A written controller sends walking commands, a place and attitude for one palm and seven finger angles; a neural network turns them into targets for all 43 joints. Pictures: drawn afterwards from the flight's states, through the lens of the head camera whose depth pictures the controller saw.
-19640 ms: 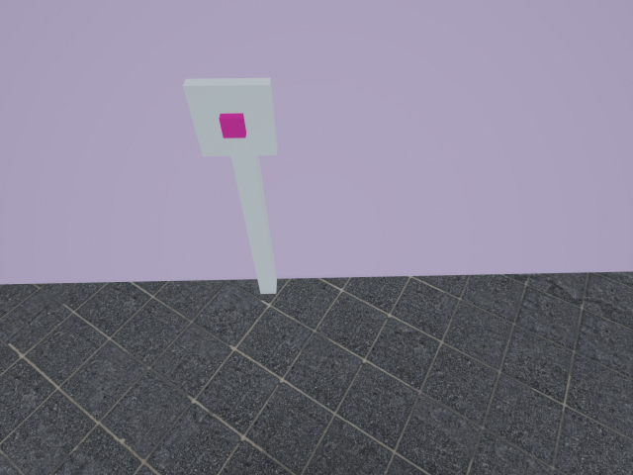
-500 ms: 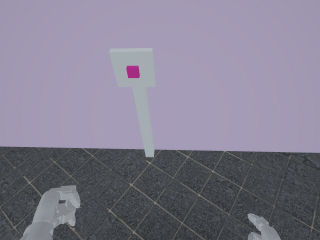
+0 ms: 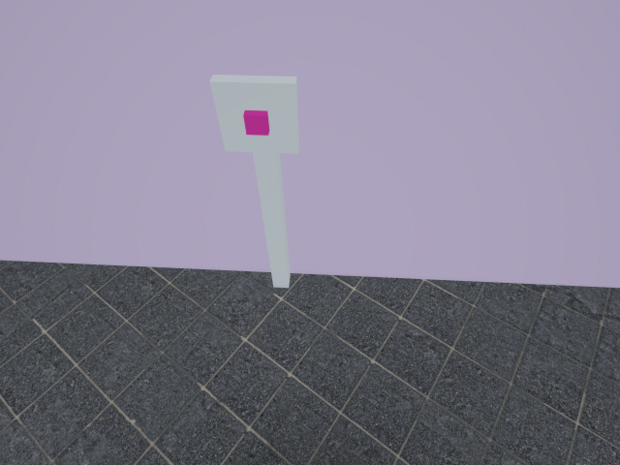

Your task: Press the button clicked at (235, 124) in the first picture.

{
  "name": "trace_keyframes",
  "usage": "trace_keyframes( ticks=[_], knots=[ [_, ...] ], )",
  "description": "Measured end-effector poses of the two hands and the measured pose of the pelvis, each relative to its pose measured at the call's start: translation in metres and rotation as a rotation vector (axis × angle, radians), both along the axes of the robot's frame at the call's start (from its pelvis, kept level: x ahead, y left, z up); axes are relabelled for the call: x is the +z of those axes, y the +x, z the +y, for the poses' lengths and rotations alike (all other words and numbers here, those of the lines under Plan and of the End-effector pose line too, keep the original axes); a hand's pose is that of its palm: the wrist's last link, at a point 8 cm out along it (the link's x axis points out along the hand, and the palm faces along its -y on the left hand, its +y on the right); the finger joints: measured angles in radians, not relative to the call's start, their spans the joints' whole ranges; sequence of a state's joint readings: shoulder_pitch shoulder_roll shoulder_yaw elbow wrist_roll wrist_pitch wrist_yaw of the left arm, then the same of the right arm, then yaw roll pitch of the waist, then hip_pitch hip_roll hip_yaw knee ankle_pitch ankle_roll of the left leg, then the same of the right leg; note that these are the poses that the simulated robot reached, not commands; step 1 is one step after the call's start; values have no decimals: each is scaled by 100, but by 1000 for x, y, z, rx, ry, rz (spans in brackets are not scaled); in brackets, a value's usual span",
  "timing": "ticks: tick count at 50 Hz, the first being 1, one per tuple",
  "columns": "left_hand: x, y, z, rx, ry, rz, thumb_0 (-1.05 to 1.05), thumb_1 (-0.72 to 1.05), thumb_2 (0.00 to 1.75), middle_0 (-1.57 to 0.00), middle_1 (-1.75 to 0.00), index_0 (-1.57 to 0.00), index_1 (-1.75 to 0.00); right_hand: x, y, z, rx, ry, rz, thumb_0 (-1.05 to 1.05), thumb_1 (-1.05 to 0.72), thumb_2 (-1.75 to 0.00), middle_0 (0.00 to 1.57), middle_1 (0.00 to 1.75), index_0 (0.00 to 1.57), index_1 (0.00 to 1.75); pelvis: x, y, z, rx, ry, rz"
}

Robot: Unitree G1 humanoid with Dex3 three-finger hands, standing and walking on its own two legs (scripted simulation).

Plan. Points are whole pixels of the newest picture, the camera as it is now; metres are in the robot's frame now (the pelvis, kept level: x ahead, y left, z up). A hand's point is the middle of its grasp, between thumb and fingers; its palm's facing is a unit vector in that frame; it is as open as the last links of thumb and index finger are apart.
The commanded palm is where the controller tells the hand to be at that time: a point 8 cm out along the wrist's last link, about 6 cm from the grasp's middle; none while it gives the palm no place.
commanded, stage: let the arm hang, fingers relaxed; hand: left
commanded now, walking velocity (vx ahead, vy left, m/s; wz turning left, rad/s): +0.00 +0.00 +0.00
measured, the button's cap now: (257, 122) +0.79 +0.17 -0.01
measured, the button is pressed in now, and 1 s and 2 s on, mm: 0 0 0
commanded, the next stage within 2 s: stand and wait in 0.46 s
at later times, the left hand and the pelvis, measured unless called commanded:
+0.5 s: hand out of the picture +0.00 +0.16 -0.18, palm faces +0.03 -0.98 -0.18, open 7.3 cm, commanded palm none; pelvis +0.01 +0.00 +0.00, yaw -1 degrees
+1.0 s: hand out of the picture +0.01 +0.17 -0.17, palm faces +0.03 -0.98 -0.20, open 7.3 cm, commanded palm none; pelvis +0.02 -0.01 +0.00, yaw +0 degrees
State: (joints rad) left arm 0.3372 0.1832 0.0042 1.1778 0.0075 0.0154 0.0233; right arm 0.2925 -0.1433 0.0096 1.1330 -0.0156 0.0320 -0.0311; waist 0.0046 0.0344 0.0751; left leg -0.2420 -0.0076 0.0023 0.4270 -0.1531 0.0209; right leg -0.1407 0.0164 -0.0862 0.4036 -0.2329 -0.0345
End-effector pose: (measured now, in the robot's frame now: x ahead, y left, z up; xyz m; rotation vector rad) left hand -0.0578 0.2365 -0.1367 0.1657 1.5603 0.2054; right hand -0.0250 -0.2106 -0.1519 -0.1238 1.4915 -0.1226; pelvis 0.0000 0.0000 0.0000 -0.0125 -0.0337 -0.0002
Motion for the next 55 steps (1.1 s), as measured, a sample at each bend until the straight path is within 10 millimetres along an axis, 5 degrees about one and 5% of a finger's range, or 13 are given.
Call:
trace_keyframes(
  ticks=[15,38,55],
  knots=[
    [-11,53,-29,-30,-68,-152,0,92,90,-21,-31,-21,-31,-1,1,15,-42,17,-44,1,-90,-90,20,30,20,30,-1,2,1,-11,7,1],
    [-6,45,-18,-14,-37,-97,0,91,90,-20,-29,-20,-30,1,16,0,-25,-9,-37,1,-90,-90,20,30,20,30,1,11,-1,-8,8,5],
    [-6,71,-23,-29,-34,-136,0,91,90,-20,-29,-20,-30,2,40,-14,-9,-23,-65,1,-91,-90,20,30,20,30,2,20,-8,-7,12,6]
  ],
)
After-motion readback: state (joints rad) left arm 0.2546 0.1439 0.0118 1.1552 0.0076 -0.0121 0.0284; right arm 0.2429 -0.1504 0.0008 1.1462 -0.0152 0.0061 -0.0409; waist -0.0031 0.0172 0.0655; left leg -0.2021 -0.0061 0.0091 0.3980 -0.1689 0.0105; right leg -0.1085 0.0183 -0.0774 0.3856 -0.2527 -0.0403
